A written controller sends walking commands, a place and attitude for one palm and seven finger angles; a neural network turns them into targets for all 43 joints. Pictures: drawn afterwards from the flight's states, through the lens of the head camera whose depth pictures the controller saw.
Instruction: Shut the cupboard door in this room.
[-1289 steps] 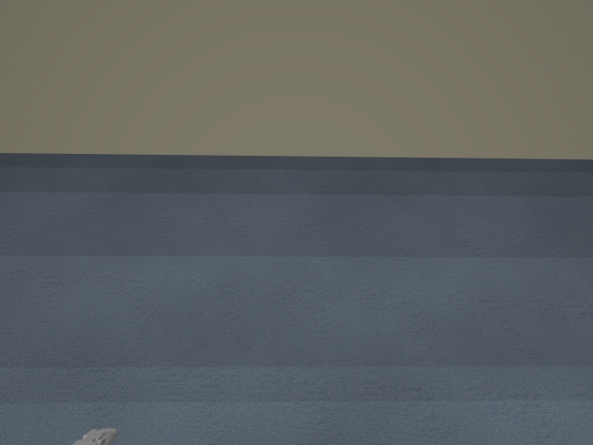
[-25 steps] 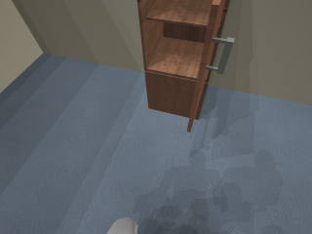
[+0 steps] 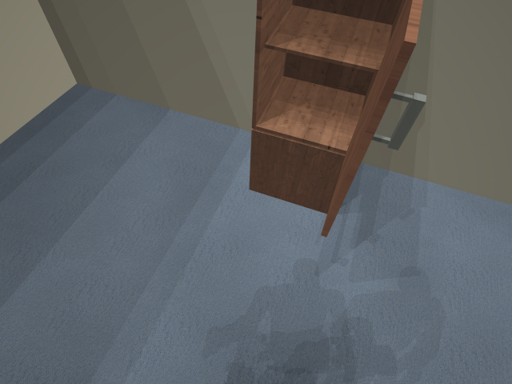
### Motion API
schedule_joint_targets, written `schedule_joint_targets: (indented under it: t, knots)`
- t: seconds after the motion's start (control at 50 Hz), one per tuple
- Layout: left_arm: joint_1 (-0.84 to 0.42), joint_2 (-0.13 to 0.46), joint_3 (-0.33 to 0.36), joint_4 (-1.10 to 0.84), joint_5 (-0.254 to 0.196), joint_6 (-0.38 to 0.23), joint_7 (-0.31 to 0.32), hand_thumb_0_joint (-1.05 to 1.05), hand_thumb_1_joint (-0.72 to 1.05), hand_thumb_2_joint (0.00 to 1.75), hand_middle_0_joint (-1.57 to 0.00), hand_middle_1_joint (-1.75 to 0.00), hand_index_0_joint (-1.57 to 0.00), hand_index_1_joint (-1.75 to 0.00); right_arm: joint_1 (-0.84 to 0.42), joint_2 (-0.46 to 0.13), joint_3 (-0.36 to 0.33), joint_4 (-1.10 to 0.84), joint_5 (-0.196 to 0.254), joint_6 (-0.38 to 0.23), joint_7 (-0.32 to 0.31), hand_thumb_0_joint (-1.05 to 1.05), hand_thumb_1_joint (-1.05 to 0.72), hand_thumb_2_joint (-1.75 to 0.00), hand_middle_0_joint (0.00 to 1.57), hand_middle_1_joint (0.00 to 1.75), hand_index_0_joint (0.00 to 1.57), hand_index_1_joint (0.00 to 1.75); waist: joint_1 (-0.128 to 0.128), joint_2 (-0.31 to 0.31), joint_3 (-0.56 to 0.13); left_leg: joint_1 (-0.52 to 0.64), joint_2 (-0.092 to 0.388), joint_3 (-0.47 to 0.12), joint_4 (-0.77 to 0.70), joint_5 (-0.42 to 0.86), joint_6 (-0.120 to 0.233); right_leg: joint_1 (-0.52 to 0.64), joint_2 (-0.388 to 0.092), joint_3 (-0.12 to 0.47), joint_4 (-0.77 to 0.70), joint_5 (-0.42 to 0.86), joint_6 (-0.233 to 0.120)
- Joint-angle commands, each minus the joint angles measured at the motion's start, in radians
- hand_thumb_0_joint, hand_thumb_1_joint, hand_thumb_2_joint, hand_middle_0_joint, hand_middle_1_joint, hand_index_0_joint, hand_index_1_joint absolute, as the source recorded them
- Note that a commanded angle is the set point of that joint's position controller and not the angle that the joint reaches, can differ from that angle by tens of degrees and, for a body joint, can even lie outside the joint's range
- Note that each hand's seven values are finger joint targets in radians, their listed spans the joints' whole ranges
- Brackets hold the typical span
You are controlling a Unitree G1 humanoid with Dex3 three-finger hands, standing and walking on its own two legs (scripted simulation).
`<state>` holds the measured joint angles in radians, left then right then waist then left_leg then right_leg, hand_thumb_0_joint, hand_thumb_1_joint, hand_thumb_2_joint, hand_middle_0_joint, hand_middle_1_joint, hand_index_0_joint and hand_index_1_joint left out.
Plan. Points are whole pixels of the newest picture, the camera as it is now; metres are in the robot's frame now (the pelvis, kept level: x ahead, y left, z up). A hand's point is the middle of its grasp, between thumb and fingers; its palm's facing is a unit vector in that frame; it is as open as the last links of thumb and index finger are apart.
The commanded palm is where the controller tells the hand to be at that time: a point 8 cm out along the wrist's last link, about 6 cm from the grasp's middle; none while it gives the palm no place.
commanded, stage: turn or walk to find it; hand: left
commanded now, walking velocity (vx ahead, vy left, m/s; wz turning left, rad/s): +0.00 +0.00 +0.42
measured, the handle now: (395, 120) +0.58 -0.24 +0.08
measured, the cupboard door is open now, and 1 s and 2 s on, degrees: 88 88 88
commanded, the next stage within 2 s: stand and wait in 0.34 s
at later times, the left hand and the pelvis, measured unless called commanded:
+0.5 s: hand out of the picture -0.02 +0.14 -0.16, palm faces +0.24 -0.94 -0.26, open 7.4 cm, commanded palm none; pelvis -0.01 -0.06 +0.00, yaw +13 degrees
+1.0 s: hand out of the picture -0.03 +0.16 -0.19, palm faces +0.14 -0.96 -0.25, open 7.4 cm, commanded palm none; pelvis -0.03 -0.05 -0.02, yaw +4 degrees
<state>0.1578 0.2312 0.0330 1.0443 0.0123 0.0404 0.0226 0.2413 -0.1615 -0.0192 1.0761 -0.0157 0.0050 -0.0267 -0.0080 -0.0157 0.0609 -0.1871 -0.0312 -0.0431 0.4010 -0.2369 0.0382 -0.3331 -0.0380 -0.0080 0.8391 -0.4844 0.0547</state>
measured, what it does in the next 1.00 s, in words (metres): steps on the spot: right foot, then left foot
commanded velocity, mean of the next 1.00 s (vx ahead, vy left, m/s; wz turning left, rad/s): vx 0.00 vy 0.00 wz -0.11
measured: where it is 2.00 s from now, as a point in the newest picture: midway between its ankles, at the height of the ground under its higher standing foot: outside the picture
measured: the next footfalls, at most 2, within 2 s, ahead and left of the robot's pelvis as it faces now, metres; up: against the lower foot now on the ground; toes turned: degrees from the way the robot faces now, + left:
right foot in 0.18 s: +0.03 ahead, -0.14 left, +0.00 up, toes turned +3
left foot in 0.64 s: -0.04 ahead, +0.09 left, +0.00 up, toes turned +17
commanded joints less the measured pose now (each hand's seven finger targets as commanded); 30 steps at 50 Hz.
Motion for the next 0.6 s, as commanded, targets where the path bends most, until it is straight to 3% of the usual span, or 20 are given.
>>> schedule_joint_targets:
  t: [0.0,0.08,0.12,0.14,0.16,0.18,0.2,0.22,0.24,0.26,0.34,0.42,0.52,0.54,0.58]
  knots:
    - [-0.055,0.053,0.016,-0.096,-0.006,-0.023,0.003,0.00,0.90,0.90,-0.20,-0.30,-0.20,-0.30,0.077,-0.219,-0.064,-0.048,-0.005,0.001,-0.008,0.00,-0.90,-0.90,0.20,0.30,0.20,0.30,-0.026,0.147,-0.097,0.141,0.259,-0.270,-0.035,0.651,0.144,-0.098,0.006,-0.001,-0.013,-0.005,0.005]
    - [-0.008,0.056,0.020,-0.104,-0.013,-0.027,0.005,0.00,0.90,0.90,-0.20,-0.30,-0.20,-0.30,0.047,-0.227,-0.075,-0.072,-0.006,0.008,-0.001,0.00,-0.90,-0.90,0.20,0.30,0.20,0.30,-0.004,0.170,-0.130,0.066,0.219,-0.287,0.000,0.596,0.115,0.037,0.033,-0.015,-0.209,0.088,-0.005]
    - [0.059,0.079,0.026,-0.092,-0.013,-0.037,0.009,0.00,0.90,0.90,-0.20,-0.30,-0.20,-0.30,0.022,-0.217,-0.076,-0.088,0.002,0.009,0.004,0.00,-0.90,-0.90,0.20,0.30,0.20,0.30,0.035,0.128,-0.148,-0.048,0.174,-0.272,0.049,0.428,0.062,0.215,0.015,-0.021,-0.440,0.286,-0.006]
    - [0.090,0.130,0.034,-0.087,-0.004,-0.048,0.014,0.00,0.90,0.90,-0.20,-0.30,-0.20,-0.30,0.030,-0.180,-0.071,-0.095,0.011,0.006,0.011,0.00,-0.90,-0.90,0.20,0.30,0.20,0.30,0.043,0.025,-0.161,-0.190,0.122,-0.218,0.119,0.215,0.007,0.372,-0.094,0.067,-0.515,0.360,-0.026]
    - [0.100,0.214,0.052,-0.091,0.008,-0.054,0.022,0.00,0.90,0.90,-0.20,-0.30,-0.20,-0.30,0.041,-0.120,-0.061,-0.120,0.014,0.005,0.019,0.00,-0.90,-0.90,0.20,0.30,0.20,0.30,0.042,-0.220,-0.155,-0.357,-0.009,-0.033,0.290,-0.138,-0.063,0.443,-0.338,0.286,-0.540,0.445,-0.116]
    - [0.110,0.229,0.054,-0.106,0.003,-0.049,0.017,0.00,0.90,0.90,-0.20,-0.30,-0.20,-0.30,-0.002,-0.153,-0.075,-0.136,0.003,0.019,0.015,0.00,-0.90,-0.90,0.20,0.30,0.20,0.30,0.066,-0.232,-0.116,-0.351,-0.005,-0.013,0.490,-0.358,-0.071,0.300,-0.442,0.321,-0.551,0.500,-0.207]
    - [0.092,0.199,0.058,-0.113,0.001,-0.046,0.022,0.00,0.90,0.90,-0.20,-0.30,-0.20,-0.30,-0.031,-0.164,-0.080,-0.138,-0.001,0.034,0.015,0.00,-0.90,-0.90,0.20,0.30,0.20,0.30,0.058,-0.217,-0.068,-0.347,0.025,-0.034,0.636,-0.358,-0.069,0.194,-0.429,0.318,-0.563,0.493,-0.234]
    - [0.039,0.174,0.049,-0.126,0.001,-0.044,0.020,0.00,0.90,0.90,-0.20,-0.30,-0.20,-0.30,-0.023,-0.152,-0.080,-0.117,-0.001,0.043,0.020,0.00,-0.90,-0.90,0.20,0.30,0.20,0.30,0.026,-0.138,-0.016,-0.354,0.046,-0.033,0.733,-0.291,-0.072,0.147,-0.372,0.241,-0.555,0.474,-0.230]
    - [0.002,0.144,0.038,-0.140,0.002,-0.046,0.016,0.00,0.90,0.90,-0.20,-0.30,-0.20,-0.30,-0.002,-0.141,-0.077,-0.100,-0.002,0.047,0.029,0.00,-0.90,-0.90,0.20,0.30,0.20,0.30,-0.002,-0.080,0.004,-0.351,0.057,-0.019,0.779,-0.222,-0.081,0.129,-0.311,0.144,-0.531,0.499,-0.202]
    - [-0.006,0.131,0.033,-0.148,0.002,-0.051,0.014,0.00,0.90,0.90,-0.20,-0.30,-0.20,-0.30,0.021,-0.132,-0.074,-0.095,-0.003,0.050,0.034,0.00,-0.90,-0.90,0.20,0.30,0.20,0.30,-0.014,-0.105,-0.001,-0.351,0.061,-0.002,0.797,-0.177,-0.090,0.130,-0.280,0.085,-0.523,0.529,-0.182]
    - [0.064,0.133,0.031,-0.141,0.006,-0.059,0.011,0.00,0.90,0.90,-0.20,-0.30,-0.20,-0.30,-0.019,-0.140,-0.069,-0.111,-0.003,0.055,0.040,0.00,-0.90,-0.90,0.20,0.30,0.20,0.30,0.011,-0.136,-0.016,-0.341,0.072,0.024,0.766,-0.131,-0.114,0.158,-0.263,0.042,-0.527,0.564,-0.172]
    - [0.151,0.151,0.031,-0.107,0.015,-0.064,0.011,0.00,0.90,0.90,-0.20,-0.30,-0.20,-0.30,-0.102,-0.128,-0.051,-0.128,0.003,0.045,0.035,0.00,-0.90,-0.90,0.20,0.30,0.20,0.30,0.046,-0.138,-0.048,-0.303,0.065,0.047,0.576,-0.192,-0.115,0.252,-0.266,0.044,-0.487,0.748,-0.193]
    - [0.186,0.165,0.028,-0.058,0.020,-0.061,0.011,0.00,0.90,0.90,-0.20,-0.30,-0.20,-0.30,-0.144,-0.114,-0.028,-0.131,0.012,0.026,0.027,0.00,-0.90,-0.90,0.20,0.30,0.20,0.30,0.059,-0.164,-0.070,-0.178,0.051,0.085,0.321,-0.204,-0.091,0.264,-0.262,0.064,-0.469,0.800,-0.212]
    - [0.176,0.156,0.023,-0.046,0.018,-0.062,0.012,0.00,0.90,0.90,-0.20,-0.30,-0.20,-0.30,-0.119,-0.107,-0.024,-0.119,0.012,0.019,0.023,0.00,-0.90,-0.90,0.20,0.30,0.20,0.30,0.043,-0.157,-0.085,-0.127,0.052,0.091,0.227,-0.161,-0.086,0.261,-0.244,0.059,-0.458,0.787,-0.202]
    - [0.142,0.138,0.011,-0.026,0.004,-0.063,0.012,0.00,0.90,0.90,-0.20,-0.30,-0.20,-0.30,-0.052,-0.133,-0.021,-0.079,0.012,-0.005,0.014,0.00,-0.90,-0.90,0.20,0.30,0.20,0.30,0.003,-0.115,-0.104,0.089,0.076,0.087,-0.050,0.079,-0.069,0.170,-0.177,0.036,-0.406,0.667,-0.138]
